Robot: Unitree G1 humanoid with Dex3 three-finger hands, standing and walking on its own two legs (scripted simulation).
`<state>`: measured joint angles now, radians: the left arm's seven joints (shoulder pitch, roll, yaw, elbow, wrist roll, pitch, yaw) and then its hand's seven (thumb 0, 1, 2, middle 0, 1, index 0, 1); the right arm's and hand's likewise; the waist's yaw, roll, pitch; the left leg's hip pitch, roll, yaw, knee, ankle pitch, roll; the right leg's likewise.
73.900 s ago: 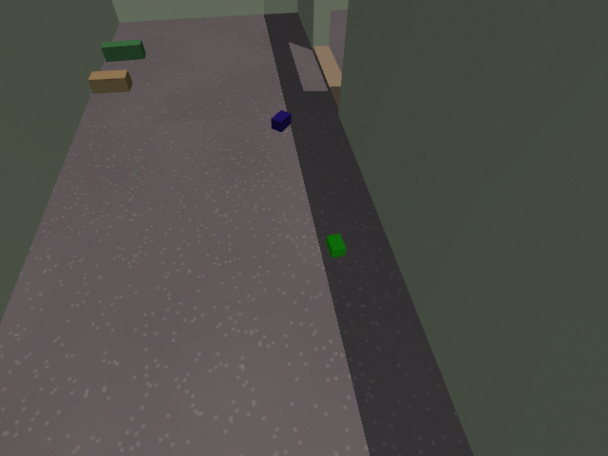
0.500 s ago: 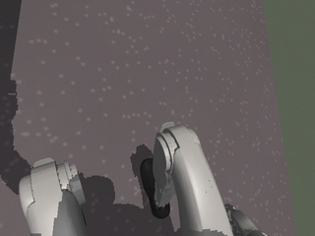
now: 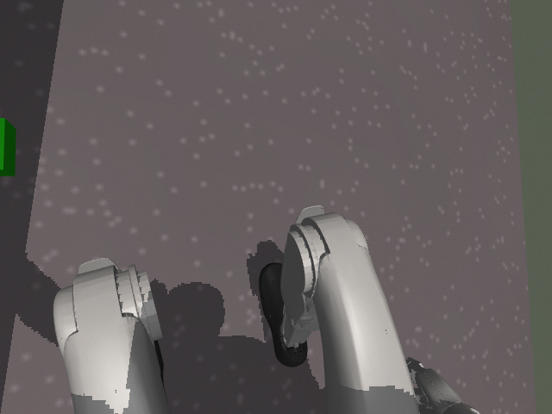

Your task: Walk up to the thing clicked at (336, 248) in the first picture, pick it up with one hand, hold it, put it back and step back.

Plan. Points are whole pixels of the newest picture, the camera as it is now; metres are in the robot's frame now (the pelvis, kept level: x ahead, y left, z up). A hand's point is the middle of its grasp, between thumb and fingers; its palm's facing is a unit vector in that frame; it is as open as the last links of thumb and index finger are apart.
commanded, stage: close in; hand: left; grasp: from above
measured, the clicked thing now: out of the picture +0.51 +0.32 -0.30
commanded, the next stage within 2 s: rest palm in 0.98 s
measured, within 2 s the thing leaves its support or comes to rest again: neither
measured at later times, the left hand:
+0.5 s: hand out of the picture +0.49 +0.32 -0.19, palm faces -0.46 -0.01 -0.89, open 13.5 cm
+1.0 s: hand out of the picture +0.48 +0.32 -0.21, palm faces -0.49 -0.03 -0.87, open 13.0 cm
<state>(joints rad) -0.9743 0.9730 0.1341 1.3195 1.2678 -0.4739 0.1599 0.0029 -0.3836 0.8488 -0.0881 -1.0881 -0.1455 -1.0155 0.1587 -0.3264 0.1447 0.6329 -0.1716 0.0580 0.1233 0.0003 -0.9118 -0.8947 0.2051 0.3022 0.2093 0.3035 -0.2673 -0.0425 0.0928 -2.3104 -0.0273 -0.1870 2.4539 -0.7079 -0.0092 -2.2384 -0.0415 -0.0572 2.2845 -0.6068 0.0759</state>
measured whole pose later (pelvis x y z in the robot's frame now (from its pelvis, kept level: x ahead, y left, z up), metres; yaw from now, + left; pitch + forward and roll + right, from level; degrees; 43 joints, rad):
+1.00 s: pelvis +0.00 +0.01 -0.01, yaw -2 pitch +31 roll -13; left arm -1.10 1.05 0.09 1.55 1.48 -0.51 0.38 0.00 -0.35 0.95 -0.10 -1.11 -0.15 -1.05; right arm 0.14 -0.33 0.19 0.63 -0.20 0.04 0.13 0.00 -0.90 -0.89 0.20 0.30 0.21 0.30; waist -0.35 -0.09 0.07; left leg -2.34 -0.02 -0.20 2.51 -0.72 0.01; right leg -2.26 -0.02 -0.07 2.31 -0.60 0.06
